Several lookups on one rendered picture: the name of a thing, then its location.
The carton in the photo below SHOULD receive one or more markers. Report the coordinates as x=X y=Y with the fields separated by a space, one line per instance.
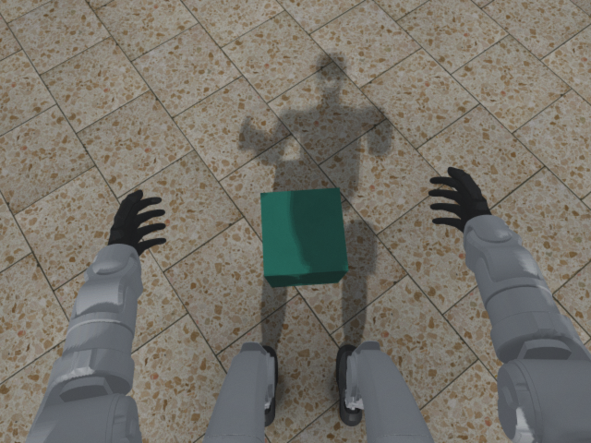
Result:
x=303 y=237

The robot right forearm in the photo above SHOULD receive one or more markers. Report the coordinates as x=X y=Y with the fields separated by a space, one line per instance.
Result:
x=526 y=323

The right robot upper arm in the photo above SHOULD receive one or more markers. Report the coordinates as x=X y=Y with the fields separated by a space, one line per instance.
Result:
x=545 y=400

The robot left forearm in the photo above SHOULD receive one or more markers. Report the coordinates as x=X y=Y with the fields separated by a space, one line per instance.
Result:
x=96 y=359

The robot foot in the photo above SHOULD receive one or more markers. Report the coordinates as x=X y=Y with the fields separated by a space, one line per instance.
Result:
x=270 y=413
x=350 y=416

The left robot hand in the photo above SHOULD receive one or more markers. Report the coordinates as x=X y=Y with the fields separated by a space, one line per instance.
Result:
x=125 y=229

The left robot upper arm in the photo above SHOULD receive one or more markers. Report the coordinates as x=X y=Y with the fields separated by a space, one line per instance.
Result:
x=112 y=418

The right robot hand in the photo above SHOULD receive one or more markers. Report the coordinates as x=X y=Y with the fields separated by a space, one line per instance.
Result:
x=468 y=196

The robot left foot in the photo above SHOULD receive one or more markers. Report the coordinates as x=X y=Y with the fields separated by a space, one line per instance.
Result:
x=270 y=413

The robot right foot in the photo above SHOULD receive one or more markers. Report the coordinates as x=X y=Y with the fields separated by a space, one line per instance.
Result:
x=350 y=416

